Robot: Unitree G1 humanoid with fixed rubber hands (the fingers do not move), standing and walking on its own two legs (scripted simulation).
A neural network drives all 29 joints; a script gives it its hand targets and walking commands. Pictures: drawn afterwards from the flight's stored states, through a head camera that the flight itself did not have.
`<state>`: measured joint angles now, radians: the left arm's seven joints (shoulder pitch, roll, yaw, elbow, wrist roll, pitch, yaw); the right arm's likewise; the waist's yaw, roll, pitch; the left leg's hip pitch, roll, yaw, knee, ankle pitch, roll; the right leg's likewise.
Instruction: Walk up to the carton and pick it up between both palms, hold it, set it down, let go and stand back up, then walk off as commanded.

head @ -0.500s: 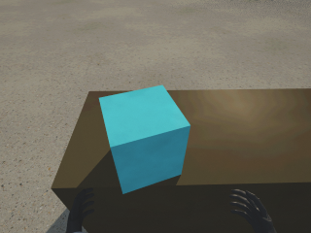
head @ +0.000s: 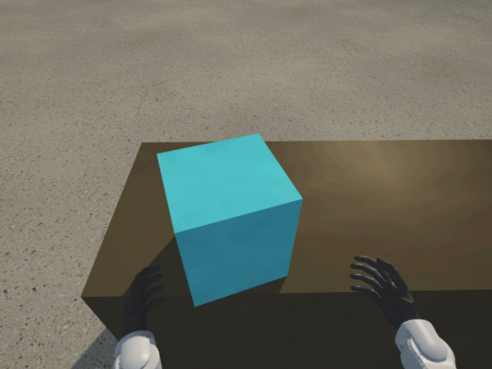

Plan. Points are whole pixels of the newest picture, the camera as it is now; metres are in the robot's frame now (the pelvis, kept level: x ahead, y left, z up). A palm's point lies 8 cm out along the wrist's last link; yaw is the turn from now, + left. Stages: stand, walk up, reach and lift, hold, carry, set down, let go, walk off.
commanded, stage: reach and lift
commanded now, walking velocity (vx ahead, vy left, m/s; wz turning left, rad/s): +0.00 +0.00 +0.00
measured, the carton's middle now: (226, 219) +0.43 +0.06 +0.00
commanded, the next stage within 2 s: none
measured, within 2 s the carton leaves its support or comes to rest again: neither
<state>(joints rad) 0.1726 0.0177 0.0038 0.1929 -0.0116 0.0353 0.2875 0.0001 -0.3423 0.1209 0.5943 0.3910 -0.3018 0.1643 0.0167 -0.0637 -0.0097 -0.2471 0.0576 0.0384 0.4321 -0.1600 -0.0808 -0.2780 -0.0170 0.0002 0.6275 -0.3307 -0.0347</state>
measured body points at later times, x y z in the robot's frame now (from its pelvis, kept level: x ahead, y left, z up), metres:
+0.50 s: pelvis -0.01 +0.00 +0.00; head +0.01 +0.00 +0.45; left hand +0.27 +0.20 +0.04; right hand +0.34 -0.18 +0.05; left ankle +0.04 +0.18 -0.73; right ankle +0.00 -0.09 -0.73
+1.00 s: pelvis -0.01 +0.00 +0.00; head +0.02 +0.00 +0.45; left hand +0.31 +0.20 +0.10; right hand +0.40 -0.16 +0.11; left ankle +0.04 +0.18 -0.73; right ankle +0.00 -0.09 -0.73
